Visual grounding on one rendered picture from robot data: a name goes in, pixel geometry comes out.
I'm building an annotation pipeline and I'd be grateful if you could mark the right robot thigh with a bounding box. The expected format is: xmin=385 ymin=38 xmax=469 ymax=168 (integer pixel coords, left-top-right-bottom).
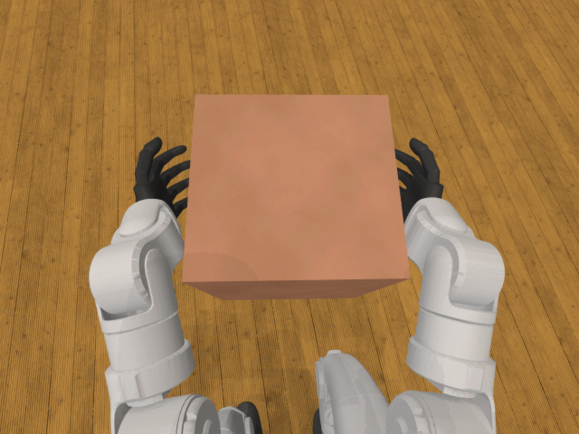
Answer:
xmin=315 ymin=354 xmax=389 ymax=434

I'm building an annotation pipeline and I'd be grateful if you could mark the robot right hand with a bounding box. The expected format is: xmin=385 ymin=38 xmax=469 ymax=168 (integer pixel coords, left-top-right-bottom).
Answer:
xmin=394 ymin=137 xmax=443 ymax=224

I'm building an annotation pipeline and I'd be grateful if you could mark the robot left shin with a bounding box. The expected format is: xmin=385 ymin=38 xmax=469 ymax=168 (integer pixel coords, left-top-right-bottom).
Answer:
xmin=219 ymin=406 xmax=245 ymax=414

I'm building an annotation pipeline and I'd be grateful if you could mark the robot left hand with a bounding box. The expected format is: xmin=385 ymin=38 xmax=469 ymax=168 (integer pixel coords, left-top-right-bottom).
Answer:
xmin=133 ymin=137 xmax=191 ymax=218

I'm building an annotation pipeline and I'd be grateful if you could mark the carton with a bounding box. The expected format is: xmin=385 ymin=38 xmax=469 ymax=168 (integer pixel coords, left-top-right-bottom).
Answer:
xmin=182 ymin=94 xmax=411 ymax=300

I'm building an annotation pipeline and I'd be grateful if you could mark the robot right forearm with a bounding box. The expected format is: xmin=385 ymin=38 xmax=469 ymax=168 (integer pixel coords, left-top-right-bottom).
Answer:
xmin=404 ymin=197 xmax=505 ymax=434

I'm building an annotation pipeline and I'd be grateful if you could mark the left robot upper arm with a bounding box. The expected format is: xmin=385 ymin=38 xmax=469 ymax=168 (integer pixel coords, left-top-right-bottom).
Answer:
xmin=118 ymin=393 xmax=221 ymax=434

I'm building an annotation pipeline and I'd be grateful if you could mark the robot left forearm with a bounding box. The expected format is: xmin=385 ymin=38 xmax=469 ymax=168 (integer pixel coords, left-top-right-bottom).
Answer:
xmin=89 ymin=199 xmax=195 ymax=434

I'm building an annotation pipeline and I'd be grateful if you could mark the right robot upper arm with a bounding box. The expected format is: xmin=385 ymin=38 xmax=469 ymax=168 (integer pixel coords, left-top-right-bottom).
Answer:
xmin=385 ymin=391 xmax=493 ymax=434

